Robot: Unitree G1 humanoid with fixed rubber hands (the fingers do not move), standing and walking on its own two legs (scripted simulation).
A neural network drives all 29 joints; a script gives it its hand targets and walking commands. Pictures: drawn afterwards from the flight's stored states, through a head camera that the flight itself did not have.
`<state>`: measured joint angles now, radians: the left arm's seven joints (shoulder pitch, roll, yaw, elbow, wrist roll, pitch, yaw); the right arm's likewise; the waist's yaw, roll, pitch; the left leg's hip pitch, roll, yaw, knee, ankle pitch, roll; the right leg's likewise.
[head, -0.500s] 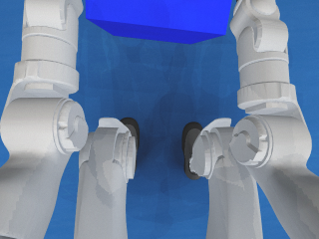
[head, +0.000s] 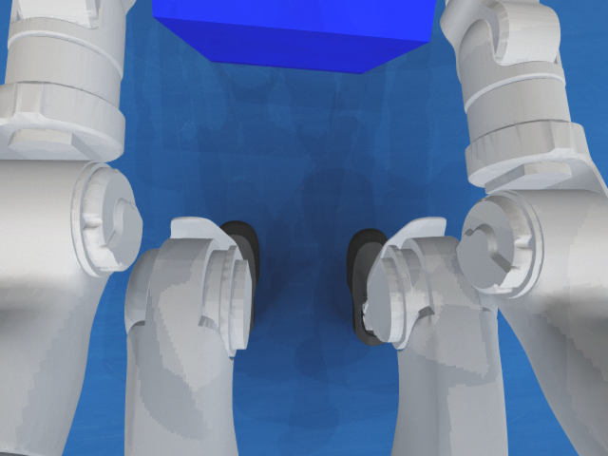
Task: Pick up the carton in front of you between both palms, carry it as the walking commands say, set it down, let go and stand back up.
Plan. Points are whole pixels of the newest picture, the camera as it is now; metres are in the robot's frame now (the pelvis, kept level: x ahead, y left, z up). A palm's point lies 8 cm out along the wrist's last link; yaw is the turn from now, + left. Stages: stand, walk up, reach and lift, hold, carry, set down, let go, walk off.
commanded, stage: set down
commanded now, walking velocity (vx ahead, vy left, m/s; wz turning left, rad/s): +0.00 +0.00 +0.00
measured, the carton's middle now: out of the picture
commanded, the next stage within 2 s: let go in 1.96 s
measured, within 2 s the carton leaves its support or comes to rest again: neither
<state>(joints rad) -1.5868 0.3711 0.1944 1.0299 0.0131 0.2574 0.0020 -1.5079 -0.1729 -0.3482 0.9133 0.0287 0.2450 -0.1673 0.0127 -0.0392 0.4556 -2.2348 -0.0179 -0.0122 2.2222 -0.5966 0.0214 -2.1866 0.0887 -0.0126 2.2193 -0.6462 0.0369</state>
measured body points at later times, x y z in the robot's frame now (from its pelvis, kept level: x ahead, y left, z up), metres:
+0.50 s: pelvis +0.00 +0.00 -0.01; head +0.37 +0.04 +0.21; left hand +0.58 +0.20 -0.18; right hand +0.57 -0.12 -0.18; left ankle +0.11 +0.11 -0.34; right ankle +0.10 -0.12 -0.34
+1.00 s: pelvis +0.00 +0.00 -0.01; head +0.38 +0.03 +0.21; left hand +0.60 +0.24 -0.17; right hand +0.59 -0.16 -0.17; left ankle +0.11 +0.11 -0.34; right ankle +0.10 -0.12 -0.34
